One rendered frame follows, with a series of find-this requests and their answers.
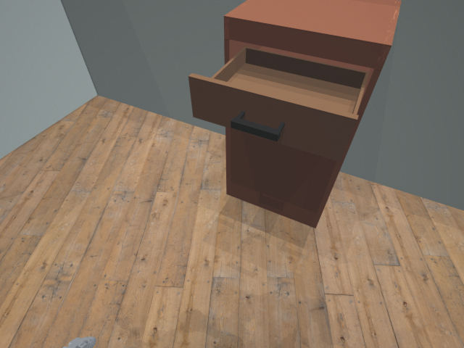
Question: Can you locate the cabinet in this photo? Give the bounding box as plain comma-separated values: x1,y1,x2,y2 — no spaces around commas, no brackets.
224,0,401,228

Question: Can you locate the handle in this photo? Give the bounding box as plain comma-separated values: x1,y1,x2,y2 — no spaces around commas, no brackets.
231,111,285,141

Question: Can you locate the drawer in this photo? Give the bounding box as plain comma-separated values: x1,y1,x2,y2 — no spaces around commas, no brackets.
188,47,369,162

